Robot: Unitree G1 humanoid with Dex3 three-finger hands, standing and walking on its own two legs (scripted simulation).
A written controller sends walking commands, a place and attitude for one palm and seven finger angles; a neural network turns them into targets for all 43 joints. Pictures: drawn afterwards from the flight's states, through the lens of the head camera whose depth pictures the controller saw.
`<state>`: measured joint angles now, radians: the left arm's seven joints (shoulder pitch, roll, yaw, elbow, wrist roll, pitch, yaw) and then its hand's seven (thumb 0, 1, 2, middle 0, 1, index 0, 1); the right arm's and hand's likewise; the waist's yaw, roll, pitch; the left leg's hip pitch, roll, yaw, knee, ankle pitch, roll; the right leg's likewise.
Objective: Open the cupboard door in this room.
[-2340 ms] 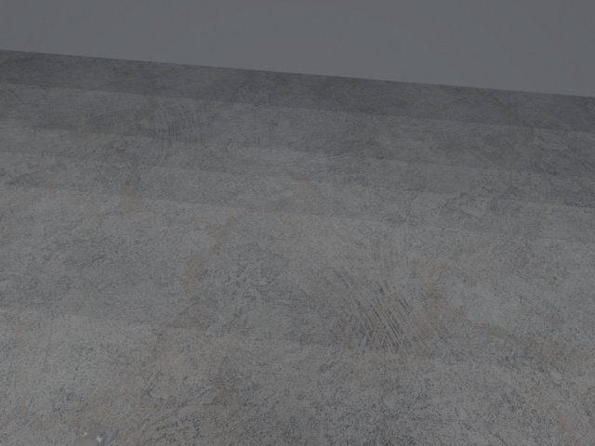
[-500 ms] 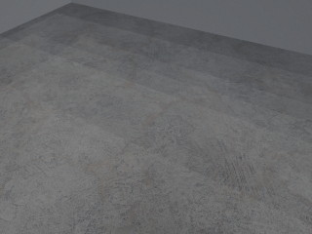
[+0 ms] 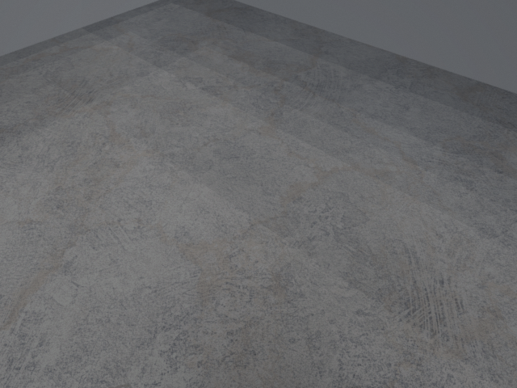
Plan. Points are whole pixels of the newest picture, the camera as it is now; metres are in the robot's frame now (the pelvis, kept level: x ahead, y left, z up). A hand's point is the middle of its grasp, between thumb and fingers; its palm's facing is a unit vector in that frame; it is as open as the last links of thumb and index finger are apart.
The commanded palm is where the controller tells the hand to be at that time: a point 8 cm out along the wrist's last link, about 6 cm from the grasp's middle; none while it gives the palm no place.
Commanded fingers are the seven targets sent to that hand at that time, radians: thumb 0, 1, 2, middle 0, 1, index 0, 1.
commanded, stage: turn or walk to find it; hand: left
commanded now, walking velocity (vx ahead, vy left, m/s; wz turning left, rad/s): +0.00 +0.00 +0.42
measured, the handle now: out of the picture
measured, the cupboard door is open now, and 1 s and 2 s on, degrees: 0 0 0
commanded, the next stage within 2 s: none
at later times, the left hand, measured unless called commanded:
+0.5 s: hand out of the picture -0.05 +0.22 -0.19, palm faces +0.27 -0.94 -0.22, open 7.4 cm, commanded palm none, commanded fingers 0.00 0.90 0.90 -0.20 -0.30 -0.20 -0.30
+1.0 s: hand out of the picture -0.05 +0.19 -0.15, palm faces +0.43 -0.86 -0.27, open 7.4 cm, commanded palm none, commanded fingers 0.00 0.90 0.90 -0.20 -0.30 -0.20 -0.30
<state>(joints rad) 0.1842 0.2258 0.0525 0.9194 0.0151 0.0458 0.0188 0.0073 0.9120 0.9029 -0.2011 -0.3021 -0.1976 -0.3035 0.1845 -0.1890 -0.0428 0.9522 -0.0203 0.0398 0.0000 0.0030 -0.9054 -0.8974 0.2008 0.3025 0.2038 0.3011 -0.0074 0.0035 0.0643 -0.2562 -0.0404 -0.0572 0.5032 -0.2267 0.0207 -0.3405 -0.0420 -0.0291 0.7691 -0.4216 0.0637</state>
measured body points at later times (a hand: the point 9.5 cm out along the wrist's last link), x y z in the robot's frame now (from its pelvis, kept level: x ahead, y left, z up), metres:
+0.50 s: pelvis -0.04 +0.01 -0.01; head -0.01 +0.05 +0.43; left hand -0.06 +0.27 -0.17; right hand +0.09 -0.23 -0.14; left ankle -0.06 +0.11 -0.74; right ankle +0.00 -0.12 -0.72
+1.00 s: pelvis -0.05 -0.02 +0.00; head -0.03 -0.04 +0.45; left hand -0.07 +0.23 -0.13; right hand +0.10 -0.23 -0.16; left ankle -0.11 +0.09 -0.67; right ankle -0.01 -0.12 -0.74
